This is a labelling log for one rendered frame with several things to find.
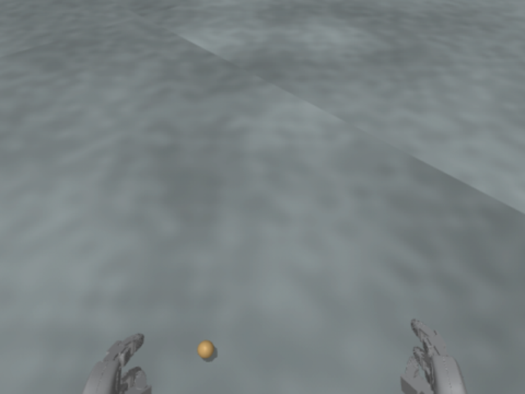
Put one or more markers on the ball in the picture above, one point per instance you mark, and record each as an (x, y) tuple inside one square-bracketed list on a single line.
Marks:
[(205, 349)]

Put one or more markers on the right robot hand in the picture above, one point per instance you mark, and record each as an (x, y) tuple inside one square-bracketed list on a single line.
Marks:
[(442, 371)]

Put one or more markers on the left robot hand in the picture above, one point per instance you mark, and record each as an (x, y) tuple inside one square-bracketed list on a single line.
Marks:
[(106, 378)]

